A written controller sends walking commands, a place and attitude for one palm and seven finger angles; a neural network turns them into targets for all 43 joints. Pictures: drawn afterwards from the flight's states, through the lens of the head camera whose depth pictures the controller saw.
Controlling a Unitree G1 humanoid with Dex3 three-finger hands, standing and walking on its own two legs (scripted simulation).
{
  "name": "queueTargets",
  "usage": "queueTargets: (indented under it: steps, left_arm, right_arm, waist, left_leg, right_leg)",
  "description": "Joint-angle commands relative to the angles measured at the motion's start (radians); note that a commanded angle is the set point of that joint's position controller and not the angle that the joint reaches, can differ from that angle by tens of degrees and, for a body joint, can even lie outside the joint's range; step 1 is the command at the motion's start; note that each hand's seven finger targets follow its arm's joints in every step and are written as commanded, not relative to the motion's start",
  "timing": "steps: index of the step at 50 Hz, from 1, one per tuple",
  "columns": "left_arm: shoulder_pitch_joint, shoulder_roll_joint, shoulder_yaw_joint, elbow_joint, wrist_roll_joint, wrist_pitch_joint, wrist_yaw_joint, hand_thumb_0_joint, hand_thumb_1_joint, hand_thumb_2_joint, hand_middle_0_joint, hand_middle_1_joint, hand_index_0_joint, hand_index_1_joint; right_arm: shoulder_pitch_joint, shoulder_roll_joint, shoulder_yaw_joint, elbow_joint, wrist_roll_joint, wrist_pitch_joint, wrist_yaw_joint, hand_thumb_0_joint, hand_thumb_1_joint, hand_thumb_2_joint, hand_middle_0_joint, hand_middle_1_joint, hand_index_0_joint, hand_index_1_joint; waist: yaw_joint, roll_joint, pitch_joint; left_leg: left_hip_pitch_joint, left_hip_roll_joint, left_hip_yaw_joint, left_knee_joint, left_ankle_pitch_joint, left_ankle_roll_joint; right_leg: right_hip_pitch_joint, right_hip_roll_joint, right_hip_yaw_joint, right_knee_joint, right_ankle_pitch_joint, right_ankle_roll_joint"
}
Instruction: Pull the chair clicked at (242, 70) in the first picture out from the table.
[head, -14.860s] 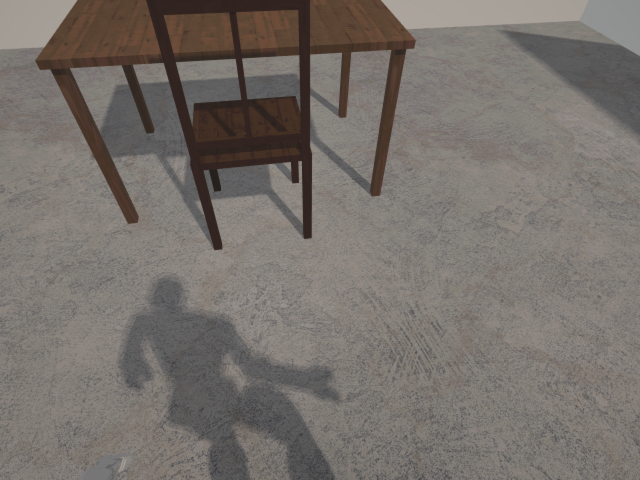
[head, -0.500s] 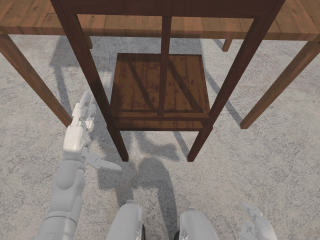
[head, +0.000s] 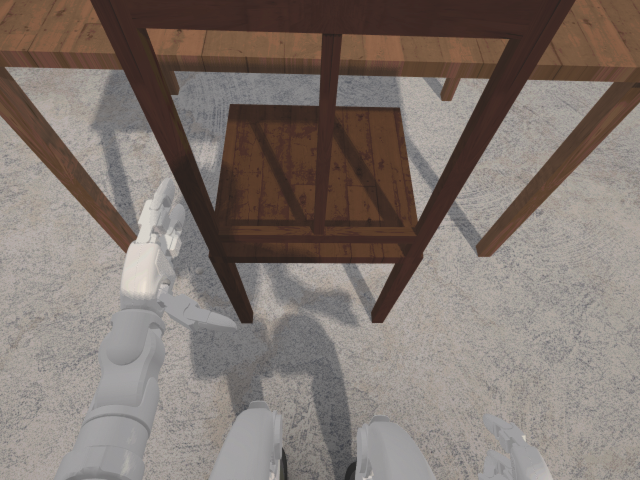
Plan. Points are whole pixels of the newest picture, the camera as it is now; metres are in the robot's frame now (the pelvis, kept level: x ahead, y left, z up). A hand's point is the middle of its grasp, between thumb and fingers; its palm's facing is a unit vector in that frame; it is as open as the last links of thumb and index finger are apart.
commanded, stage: aim the fingers beside a spindle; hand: left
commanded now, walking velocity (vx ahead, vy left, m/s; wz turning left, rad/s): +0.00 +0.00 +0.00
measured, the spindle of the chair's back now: (323, 161) +0.50 +0.01 +0.05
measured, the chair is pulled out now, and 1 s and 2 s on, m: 0.00 0.00 0.00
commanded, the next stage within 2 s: push the fingers through the gap in 0.92 s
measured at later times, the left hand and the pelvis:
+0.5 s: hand (202, 274) +0.35 +0.15 +0.02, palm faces -0.03 -1.00 -0.02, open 16.9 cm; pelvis +0.00 +0.00 +0.00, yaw +0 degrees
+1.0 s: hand (196, 272) +0.36 +0.16 +0.01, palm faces +0.02 -1.00 -0.04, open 16.9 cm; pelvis -0.01 +0.00 +0.00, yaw +0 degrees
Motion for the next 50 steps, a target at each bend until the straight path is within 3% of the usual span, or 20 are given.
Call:
queueTargets:
  steps: [1, 4, 10, 12, 17, 19, 20, 22, 23, 27, 31, 33, 35, 37, 41, 42, 44, 46, 48, 50]
  left_arm:
    - [-0.191, 0.154, 0.079, -0.248, -0.012, -0.073, 0.007, 0.0, -0.5, 0.3, -0.06, -0.08, -0.06, -0.08]
    - [-0.155, 0.17, 0.093, -0.348, -0.011, -0.097, 0.027, 0.0, -0.5, 0.3, -0.06, -0.08, -0.06, -0.08]
    - [-0.089, 0.129, 0.074, -0.196, -0.013, -0.067, 0.012, 0.0, -0.5, 0.3, -0.06, -0.08, -0.06, -0.08]
    - [-0.144, 0.097, 0.034, -0.174, -0.013, -0.065, -0.013, 0.0, -0.5, 0.3, -0.06, -0.08, -0.06, -0.08]
    - [-0.218, 0.09, -0.005, -0.283, -0.026, -0.084, -0.036, 0.0, -0.5, 0.3, -0.06, -0.08, -0.06, -0.08]
    - [-0.221, 0.11, 0.005, -0.358, -0.019, -0.099, -0.018, 0.0, -0.5, 0.3, -0.06, -0.08, -0.06, -0.08]
    - [-0.21, 0.117, 0.017, -0.367, -0.019, -0.101, -0.003, 0.0, -0.5, 0.3, -0.06, -0.08, -0.06, -0.08]
    - [-0.179, 0.17, 0.076, -0.343, -0.006, -0.099, 0.029, 0.0, -0.5, 0.3, -0.06, -0.08, -0.06, -0.08]
    - [-0.173, 0.153, 0.069, -0.333, -0.002, -0.095, 0.039, 0.0, -0.5, 0.3, -0.06, -0.08, -0.06, -0.08]
    - [-0.139, 0.154, 0.098, -0.144, 0.018, -0.056, 0.051, 0.0, -0.5, 0.3, -0.06, -0.08, -0.06, -0.08]
    - [-0.122, 0.114, 0.056, -0.2, -0.002, -0.057, 0.018, 0.0, -0.5, 0.3, -0.06, -0.08, -0.06, -0.08]
    - [-0.154, 0.094, 0.014, -0.328, -0.018, -0.08, -0.001, 0.0, -0.5, 0.3, -0.06, -0.08, -0.06, -0.08]
    - [-0.141, 0.081, -0.013, -0.369, -0.024, -0.086, -0.004, 0.0, -0.5, 0.3, -0.06, -0.08, -0.06, -0.08]
    - [-0.148, 0.112, 0.014, -0.347, -0.02, -0.089, 0.008, 0.0, -0.5, 0.3, -0.06, -0.08, -0.06, -0.08]
    - [-0.199, 0.109, 0.03, -0.212, 0.009, -0.084, 0.036, 0.0, -0.5, 0.3, -0.06, -0.08, -0.06, -0.08]
    - [-0.219, 0.138, 0.056, -0.201, 0.018, -0.089, 0.045, 0.0, -0.5, 0.3, -0.06, -0.08, -0.06, -0.08]
    - [-0.203, 0.145, 0.075, -0.193, 0.018, -0.088, 0.047, 0.0, -0.5, 0.3, -0.06, -0.08, -0.06, -0.08]
    - [-0.196, 0.146, 0.076, -0.214, 0.008, -0.09, 0.038, 0.0, -0.5, 0.3, -0.06, -0.08, -0.06, -0.08]
    - [-0.193, 0.143, 0.065, -0.26, -0.002, -0.092, 0.024, 0.0, -0.5, 0.3, -0.06, -0.08, -0.06, -0.08]
    - [-0.157, 0.149, 0.067, -0.285, -0.01, -0.089, 0.012, 0.0, -0.5, 0.3, -0.06, -0.08, -0.06, -0.08]
  right_arm:
    - [0.041, -0.143, -0.063, -0.114, -0.002, -0.04, -0.008, 0.0, -0.9, -0.9, 0.2, 0.3, 0.2, 0.3]
    - [0.039, -0.132, -0.061, -0.128, -0.005, -0.04, -0.004, 0.0, -0.9, -0.9, 0.2, 0.3, 0.2, 0.3]
    - [0.032, -0.14, -0.056, -0.109, 0.002, -0.029, 0.0, 0.0, -0.9, -0.9, 0.2, 0.3, 0.2, 0.3]
    - [0.033, -0.144, -0.057, -0.109, 0.008, -0.032, -0.003, 0.0, -0.9, -0.9, 0.2, 0.3, 0.2, 0.3]
    - [0.031, -0.147, -0.063, -0.118, 0.006, -0.047, -0.013, 0.0, -0.9, -0.9, 0.2, 0.3, 0.2, 0.3]
    - [0.037, -0.14, -0.065, -0.117, -0.001, -0.055, -0.015, 0.0, -0.9, -0.9, 0.2, 0.3, 0.2, 0.3]
    - [0.039, -0.14, -0.063, -0.115, -0.002, -0.056, -0.013, 0.0, -0.9, -0.9, 0.2, 0.3, 0.2, 0.3]
    - [0.039, -0.146, -0.063, -0.108, -0.005, -0.052, -0.013, 0.0, -0.9, -0.9, 0.2, 0.3, 0.2, 0.3]
    - [0.031, -0.138, -0.059, -0.109, -0.008, -0.049, -0.01, 0.0, -0.9, -0.9, 0.2, 0.3, 0.2, 0.3]
    - [0.028, -0.142, -0.051, -0.105, -0.003, -0.025, -0.003, 0.0, -0.9, -0.9, 0.2, 0.3, 0.2, 0.3]
    - [0.018, -0.142, -0.056, -0.136, 0.001, -0.02, 0.004, 0.0, -0.9, -0.9, 0.2, 0.3, 0.2, 0.3]
    - [0.02, -0.138, -0.06, -0.148, 0.002, -0.031, 0.002, 0.0, -0.9, -0.9, 0.2, 0.3, 0.2, 0.3]
    - [0.027, -0.135, -0.061, -0.144, 0.003, -0.036, -0.001, 0.0, -0.9, -0.9, 0.2, 0.3, 0.2, 0.3]
    - [0.036, -0.141, -0.062, -0.124, 0.003, -0.04, -0.01, 0.0, -0.9, -0.9, 0.2, 0.3, 0.2, 0.3]
    - [0.027, -0.141, -0.054, -0.091, -0.003, -0.037, -0.012, 0.0, -0.9, -0.9, 0.2, 0.3, 0.2, 0.3]
    - [0.028, -0.145, -0.054, -0.092, -0.002, -0.036, -0.013, 0.0, -0.9, -0.9, 0.2, 0.3, 0.2, 0.3]
    - [0.024, -0.141, -0.054, -0.1, -0.007, -0.035, -0.009, 0.0, -0.9, -0.9, 0.2, 0.3, 0.2, 0.3]
    - [0.022, -0.14, -0.054, -0.112, -0.006, -0.033, -0.007, 0.0, -0.9, -0.9, 0.2, 0.3, 0.2, 0.3]
    - [0.022, -0.136, -0.053, -0.125, -0.005, -0.035, -0.004, 0.0, -0.9, -0.9, 0.2, 0.3, 0.2, 0.3]
    - [0.022, -0.134, -0.054, -0.128, -0.004, -0.035, -0.003, 0.0, -0.9, -0.9, 0.2, 0.3, 0.2, 0.3]
  waist:
    - [0.005, 0.022, -0.431]
    - [0.023, 0.071, -0.497]
    - [-0.018, -0.046, -0.338]
    - [-0.031, -0.024, -0.307]
    - [-0.029, 0.035, -0.395]
    - [-0.009, 0.092, -0.462]
    - [-0.006, 0.076, -0.463]
    - [0.0, 0.046, -0.446]
    - [0.003, 0.059, -0.437]
    - [-0.007, -0.031, -0.311]
    - [0.006, -0.002, -0.387]
    - [0.007, 0.057, -0.464]
    - [-0.004, 0.051, -0.46]
    - [-0.021, 0.002, -0.414]
    - [-0.034, -0.021, -0.295]
    - [-0.025, -0.011, -0.287]
    - [-0.005, 0.02, -0.337]
    - [0.004, 0.01, -0.387]
    - [0.01, 0.053, -0.444]
    - [0.016, 0.058, -0.457]
  left_leg:
    - [0.369, -0.012, -0.059, -0.142, 0.324, -0.01]
    - [0.437, -0.012, -0.059, -0.15, 0.415, -0.013]
    - [0.293, -0.013, -0.049, -0.147, 0.277, -0.006]
    - [0.292, -0.014, -0.057, -0.146, 0.248, -0.004]
    - [0.392, -0.008, -0.074, -0.142, 0.288, -0.007]
    - [0.466, -0.006, -0.085, -0.15, 0.349, -0.015]
    - [0.483, -0.003, -0.093, -0.155, 0.371, -0.018]
    - [0.461, -0.003, -0.093, -0.156, 0.37, -0.018]
    - [0.444, -0.006, -0.085, -0.156, 0.365, -0.018]
    - [0.287, -0.016, -0.064, -0.152, 0.238, -0.01]
    - [0.331, -0.016, -0.056, -0.157, 0.261, -0.012]
    - [0.419, -0.011, -0.067, -0.16, 0.33, -0.014]
    - [0.455, -0.007, -0.074, -0.165, 0.356, -0.014]
    - [0.419, -0.003, -0.078, -0.158, 0.325, -0.008]
    - [0.315, -0.011, -0.076, -0.153, 0.201, -0.008]
    - [0.296, -0.014, -0.075, -0.152, 0.181, -0.008]
    - [0.313, -0.019, -0.067, -0.151, 0.198, -0.01]
    - [0.324, -0.02, -0.058, -0.148, 0.235, -0.009]
    - [0.37, -0.018, -0.058, -0.151, 0.283, -0.011]
    - [0.386, -0.017, -0.056, -0.153, 0.308, -0.013]
  right_leg:
    - [0.153, 0.012, 0.067, -0.171, 0.335, -0.002]
    - [0.195, 0.012, 0.068, -0.161, 0.408, -0.004]
    - [0.169, 0.018, 0.069, -0.187, 0.33, 0.006]
    - [0.12, 0.019, 0.062, -0.185, 0.287, 0.001]
    - [0.093, 0.016, 0.057, -0.179, 0.28, -0.004]
    - [0.098, 0.013, 0.054, -0.169, 0.305, -0.007]
    - [0.096, 0.014, 0.046, -0.166, 0.315, -0.007]
    - [0.098, 0.019, 0.044, -0.163, 0.312, -0.006]
    - [0.105, 0.015, 0.048, -0.162, 0.32, -0.004]
    - [0.111, 0.022, 0.053, -0.174, 0.258, -0.001]
    - [0.147, 0.019, 0.062, -0.179, 0.284, -0.004]
    - [0.152, 0.018, 0.059, -0.174, 0.321, -0.005]
    - [0.15, 0.019, 0.053, -0.185, 0.331, -0.004]
    - [0.13, 0.023, 0.053, -0.188, 0.308, 0.0]
    - [0.062, 0.02, 0.052, -0.186, 0.209, 0.002]
    - [0.056, 0.02, 0.053, -0.18, 0.189, -0.002]
    - [0.086, 0.017, 0.06, -0.179, 0.205, -0.006]
    - [0.132, 0.017, 0.069, -0.179, 0.25, -0.005]
    - [0.151, 0.017, 0.071, -0.174, 0.291, -0.005]
    - [0.174, 0.019, 0.074, -0.179, 0.317, -0.004]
